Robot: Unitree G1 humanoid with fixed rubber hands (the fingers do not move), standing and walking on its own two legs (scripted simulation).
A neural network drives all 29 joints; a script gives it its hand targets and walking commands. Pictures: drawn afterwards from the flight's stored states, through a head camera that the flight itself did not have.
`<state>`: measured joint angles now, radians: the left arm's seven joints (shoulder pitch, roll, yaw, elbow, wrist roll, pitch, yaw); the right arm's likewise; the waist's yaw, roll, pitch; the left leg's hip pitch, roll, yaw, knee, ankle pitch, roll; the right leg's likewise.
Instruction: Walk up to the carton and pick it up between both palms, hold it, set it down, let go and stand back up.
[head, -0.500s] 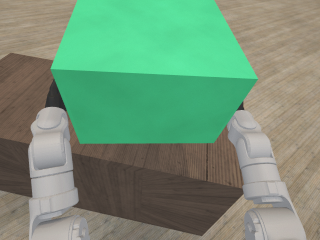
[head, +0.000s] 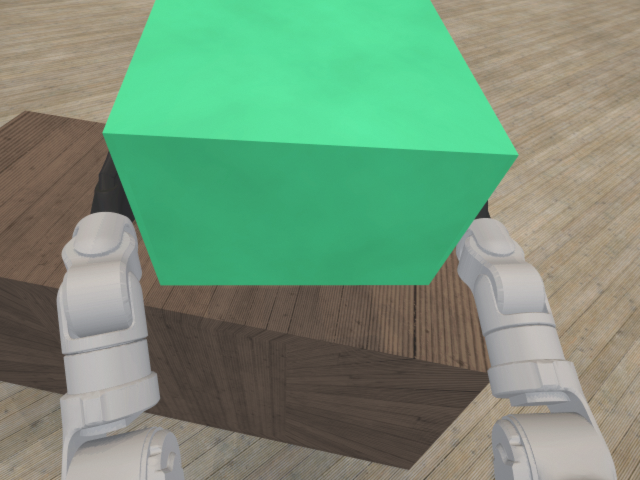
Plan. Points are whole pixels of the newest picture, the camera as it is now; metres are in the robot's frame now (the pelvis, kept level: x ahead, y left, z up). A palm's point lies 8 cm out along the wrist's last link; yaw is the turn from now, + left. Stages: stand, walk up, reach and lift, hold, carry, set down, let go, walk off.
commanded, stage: hold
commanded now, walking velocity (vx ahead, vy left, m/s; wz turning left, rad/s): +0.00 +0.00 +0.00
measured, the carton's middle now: (303, 130) +0.44 +0.00 +0.23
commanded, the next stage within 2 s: none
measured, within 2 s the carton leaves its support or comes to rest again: neither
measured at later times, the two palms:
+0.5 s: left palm (115, 213) +0.35 +0.21 +0.19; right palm (468, 220) +0.35 -0.19 +0.17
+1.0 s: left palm (110, 221) +0.33 +0.20 +0.19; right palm (474, 234) +0.33 -0.19 +0.17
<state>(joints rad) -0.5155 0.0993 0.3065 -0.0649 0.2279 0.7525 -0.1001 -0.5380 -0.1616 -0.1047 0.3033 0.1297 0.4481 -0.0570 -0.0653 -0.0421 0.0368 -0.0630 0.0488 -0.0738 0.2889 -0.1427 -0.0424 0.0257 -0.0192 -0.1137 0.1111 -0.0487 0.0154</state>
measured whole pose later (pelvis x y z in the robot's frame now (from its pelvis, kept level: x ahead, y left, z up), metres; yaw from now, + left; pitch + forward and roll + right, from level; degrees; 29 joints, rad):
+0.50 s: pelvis +0.00 +0.00 +0.00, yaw +0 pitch -5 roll -2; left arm -0.50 0.10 0.28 -0.06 0.23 0.75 -0.09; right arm -0.52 -0.16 -0.12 0.31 0.12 0.43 -0.05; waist -0.07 -0.05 0.02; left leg -0.07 0.04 -0.07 0.30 -0.15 -0.04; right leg 0.02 -0.03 -0.11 0.12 -0.05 0.02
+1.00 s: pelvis +0.00 +0.01 +0.00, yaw +0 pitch -6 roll -1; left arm -0.42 0.08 0.30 -0.17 0.22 0.77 -0.10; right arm -0.45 -0.15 -0.08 0.22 0.15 0.45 -0.07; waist -0.08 -0.03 0.00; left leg -0.05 0.03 -0.06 0.29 -0.15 -0.03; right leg 0.01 -0.04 -0.10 0.16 -0.07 0.03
